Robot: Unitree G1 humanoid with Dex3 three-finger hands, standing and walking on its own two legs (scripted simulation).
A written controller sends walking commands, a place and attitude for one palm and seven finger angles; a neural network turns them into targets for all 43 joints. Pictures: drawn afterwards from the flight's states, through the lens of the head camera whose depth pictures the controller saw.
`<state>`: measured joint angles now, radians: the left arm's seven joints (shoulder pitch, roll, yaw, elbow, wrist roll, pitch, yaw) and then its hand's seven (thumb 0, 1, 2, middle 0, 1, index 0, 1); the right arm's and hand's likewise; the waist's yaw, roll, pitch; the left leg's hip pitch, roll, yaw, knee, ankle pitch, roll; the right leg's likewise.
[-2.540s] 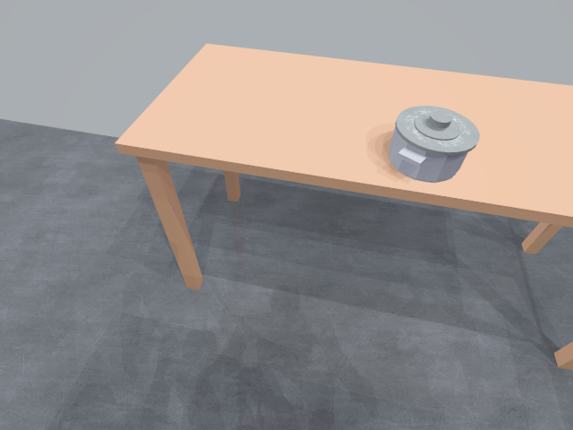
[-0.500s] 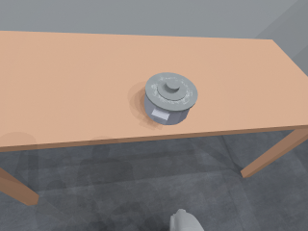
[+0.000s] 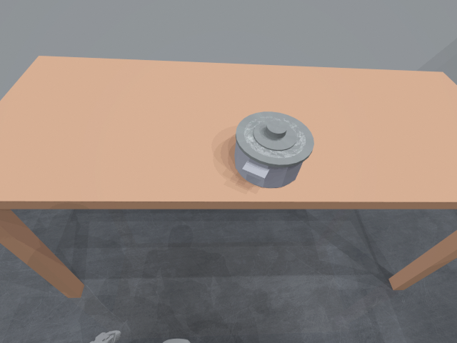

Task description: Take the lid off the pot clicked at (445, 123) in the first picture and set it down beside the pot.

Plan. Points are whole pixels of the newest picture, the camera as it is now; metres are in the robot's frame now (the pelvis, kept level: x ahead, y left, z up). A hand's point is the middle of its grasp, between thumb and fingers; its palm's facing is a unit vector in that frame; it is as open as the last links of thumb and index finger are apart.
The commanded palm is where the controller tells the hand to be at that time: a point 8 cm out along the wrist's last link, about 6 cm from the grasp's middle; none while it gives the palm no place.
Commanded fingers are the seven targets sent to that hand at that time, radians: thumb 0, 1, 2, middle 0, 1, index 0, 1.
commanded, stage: come to a stop and stand still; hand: left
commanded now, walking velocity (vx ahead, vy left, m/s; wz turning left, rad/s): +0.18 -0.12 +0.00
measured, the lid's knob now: (276, 129) +0.53 -0.06 +0.08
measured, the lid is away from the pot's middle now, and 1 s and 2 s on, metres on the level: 0.00 0.00 0.00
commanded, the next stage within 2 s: look again from close up in 0.62 s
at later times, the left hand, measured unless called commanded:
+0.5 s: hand out of the picture -0.10 +0.25 -0.17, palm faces +0.03 -0.99 -0.11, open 7.4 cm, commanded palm none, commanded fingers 0.00 0.90 0.90 -0.20 -0.30 -0.20 -0.30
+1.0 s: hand out of the picture +0.05 +0.20 -0.17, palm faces +0.00 -0.98 -0.21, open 7.2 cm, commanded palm none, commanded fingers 0.00 0.90 0.90 -0.20 -0.30 -0.20 -0.30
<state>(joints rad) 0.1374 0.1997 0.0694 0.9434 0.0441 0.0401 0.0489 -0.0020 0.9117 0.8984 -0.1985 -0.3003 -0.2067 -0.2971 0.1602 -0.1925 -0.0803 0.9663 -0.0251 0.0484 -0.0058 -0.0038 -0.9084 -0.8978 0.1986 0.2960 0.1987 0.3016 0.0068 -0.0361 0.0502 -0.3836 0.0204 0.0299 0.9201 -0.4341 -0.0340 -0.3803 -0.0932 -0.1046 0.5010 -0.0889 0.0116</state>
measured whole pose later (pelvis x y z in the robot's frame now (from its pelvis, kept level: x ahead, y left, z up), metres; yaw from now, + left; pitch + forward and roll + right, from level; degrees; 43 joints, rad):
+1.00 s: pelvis +0.01 +0.02 +0.00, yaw +0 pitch +0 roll -1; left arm 0.27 0.16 0.00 1.05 0.02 -0.02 0.05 0.01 0.94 0.90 -0.19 -0.30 -0.20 -0.30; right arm 0.33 -0.14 -0.01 1.07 -0.02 -0.01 -0.03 0.02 -0.94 -0.90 0.20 0.30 0.20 0.30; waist -0.03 0.01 -0.04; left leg -0.23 -0.01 0.05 0.61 -0.37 0.04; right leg -0.23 -0.04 -0.01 0.58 -0.34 0.05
